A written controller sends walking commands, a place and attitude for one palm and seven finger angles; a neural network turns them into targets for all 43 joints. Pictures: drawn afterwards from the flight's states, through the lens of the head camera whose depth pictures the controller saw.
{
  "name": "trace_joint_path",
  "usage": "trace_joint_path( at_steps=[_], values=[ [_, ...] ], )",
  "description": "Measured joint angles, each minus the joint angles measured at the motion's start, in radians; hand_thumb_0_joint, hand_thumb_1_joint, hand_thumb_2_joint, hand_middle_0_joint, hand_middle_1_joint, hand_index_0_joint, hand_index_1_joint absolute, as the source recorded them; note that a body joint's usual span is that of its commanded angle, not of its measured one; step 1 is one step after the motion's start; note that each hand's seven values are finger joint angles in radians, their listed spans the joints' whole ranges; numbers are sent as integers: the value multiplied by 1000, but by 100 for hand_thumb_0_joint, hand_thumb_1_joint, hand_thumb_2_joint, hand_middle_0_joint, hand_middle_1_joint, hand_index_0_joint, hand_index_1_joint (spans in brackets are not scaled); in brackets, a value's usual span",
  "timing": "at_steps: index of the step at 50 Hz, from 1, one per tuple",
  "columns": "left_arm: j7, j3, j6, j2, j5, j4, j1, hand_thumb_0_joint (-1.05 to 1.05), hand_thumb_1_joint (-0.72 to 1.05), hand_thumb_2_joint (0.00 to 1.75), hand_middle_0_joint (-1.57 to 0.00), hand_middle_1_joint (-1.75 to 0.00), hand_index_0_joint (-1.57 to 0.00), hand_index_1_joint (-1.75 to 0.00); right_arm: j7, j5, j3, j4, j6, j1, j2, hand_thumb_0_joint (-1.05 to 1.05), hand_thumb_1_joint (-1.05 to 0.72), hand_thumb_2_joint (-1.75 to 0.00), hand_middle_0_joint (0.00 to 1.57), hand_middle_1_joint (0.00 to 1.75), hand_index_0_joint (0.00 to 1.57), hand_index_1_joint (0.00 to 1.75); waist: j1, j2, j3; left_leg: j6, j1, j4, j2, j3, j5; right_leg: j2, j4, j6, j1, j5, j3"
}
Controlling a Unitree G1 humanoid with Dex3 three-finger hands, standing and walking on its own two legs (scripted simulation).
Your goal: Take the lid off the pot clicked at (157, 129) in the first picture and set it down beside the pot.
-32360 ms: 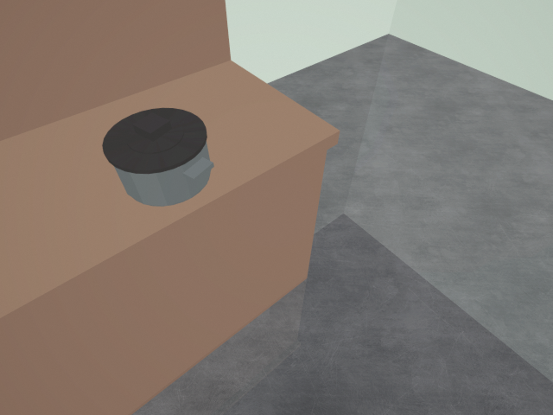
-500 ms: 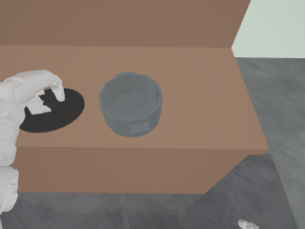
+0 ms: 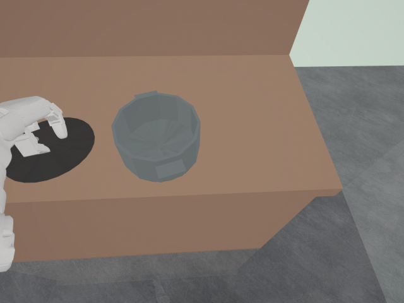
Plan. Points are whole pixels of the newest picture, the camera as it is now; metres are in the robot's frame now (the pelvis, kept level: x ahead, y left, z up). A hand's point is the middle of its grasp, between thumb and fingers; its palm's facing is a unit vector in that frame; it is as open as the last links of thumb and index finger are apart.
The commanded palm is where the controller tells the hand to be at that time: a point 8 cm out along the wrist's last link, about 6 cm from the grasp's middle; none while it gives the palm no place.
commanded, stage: lower the lid onto the table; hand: left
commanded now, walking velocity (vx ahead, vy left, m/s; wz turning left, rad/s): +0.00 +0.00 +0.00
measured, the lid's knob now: (43, 138) +0.44 +0.32 +0.04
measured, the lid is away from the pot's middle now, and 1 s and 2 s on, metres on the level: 0.24 0.24 0.24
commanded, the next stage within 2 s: open the fingers wide in 0.34 s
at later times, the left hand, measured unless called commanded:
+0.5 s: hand (35, 143) +0.41 +0.32 +0.06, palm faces -0.48 -0.11 -0.87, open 7.0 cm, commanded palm +0.42 +0.33 +0.10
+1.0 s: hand (36, 146) +0.41 +0.32 +0.05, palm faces -0.45 -0.12 -0.89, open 8.0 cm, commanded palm +0.42 +0.33 +0.10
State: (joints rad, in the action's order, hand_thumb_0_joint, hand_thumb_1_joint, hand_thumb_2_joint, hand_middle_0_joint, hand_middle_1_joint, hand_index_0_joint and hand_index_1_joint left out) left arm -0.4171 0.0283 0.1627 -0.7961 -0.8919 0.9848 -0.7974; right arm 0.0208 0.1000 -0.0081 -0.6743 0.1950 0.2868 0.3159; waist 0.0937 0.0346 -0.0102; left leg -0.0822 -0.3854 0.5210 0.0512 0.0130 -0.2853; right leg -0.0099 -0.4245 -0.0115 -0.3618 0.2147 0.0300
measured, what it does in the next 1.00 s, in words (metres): stands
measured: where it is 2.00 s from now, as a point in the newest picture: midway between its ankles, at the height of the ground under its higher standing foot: outside the picture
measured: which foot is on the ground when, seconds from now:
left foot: down 0.00-1.00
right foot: down 0.00-1.00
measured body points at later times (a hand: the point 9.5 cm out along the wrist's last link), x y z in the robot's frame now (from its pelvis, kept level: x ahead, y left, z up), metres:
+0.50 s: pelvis -0.01 +0.01 -0.01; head +0.06 +0.02 +0.43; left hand +0.44 +0.32 +0.11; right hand +0.03 -0.27 -0.13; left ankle -0.02 +0.07 -0.74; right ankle -0.01 -0.13 -0.74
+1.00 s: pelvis -0.01 +0.00 -0.01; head +0.06 +0.01 +0.43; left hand +0.43 +0.32 +0.11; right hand +0.04 -0.27 -0.13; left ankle -0.02 +0.07 -0.74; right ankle -0.01 -0.13 -0.74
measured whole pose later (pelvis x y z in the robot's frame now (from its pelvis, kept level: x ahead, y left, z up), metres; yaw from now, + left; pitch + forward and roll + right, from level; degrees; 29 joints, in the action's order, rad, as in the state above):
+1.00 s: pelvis -0.01 +0.00 -0.01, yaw -1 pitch +11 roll -3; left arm -0.33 0.03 0.22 -0.79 -0.92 1.00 -0.78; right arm 0.04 0.10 -0.01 -0.63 0.23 0.29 0.30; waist 0.08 0.04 0.04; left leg -0.09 -0.50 0.63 0.04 0.00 -0.32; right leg -0.02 -0.53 -0.01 -0.48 0.25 0.02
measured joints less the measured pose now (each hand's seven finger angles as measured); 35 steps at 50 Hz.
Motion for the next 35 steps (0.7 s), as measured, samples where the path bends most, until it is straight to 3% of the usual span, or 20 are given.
trace_joint_path(
  at_steps=[22, 29, 35],
  values=[
    [39, -34, 40, 4, -28, 105, -72, -2, 17, 85, -60, -91, -80, -97, 0, 9, -15, 39, 3, 5, -14, 1, -91, -89, 20, 30, 20, 30, 0, -1, 46, -10, -105, 104, 3, -12, -32, 4, -105, -7, -108, 30, -8],
    [78, 0, 89, -2, -42, 10, 15, -2, 18, 83, -59, -92, -79, -97, 9, -9, 1, 45, 37, 26, -21, 1, -91, -89, 20, 30, 20, 30, -12, 4, 55, -10, -130, 120, -3, -21, -37, -2, -118, -4, -134, 30, -17],
    [101, 1, 85, 10, -35, 3, 17, -3, 21, 82, -57, -94, -76, -97, 11, -5, 1, 27, 51, 26, -22, 1, -91, -89, 20, 30, 20, 30, -17, -2, 55, -8, -132, 117, -1, -14, -32, 0, -116, 1, -134, 28, -10]
  ],
)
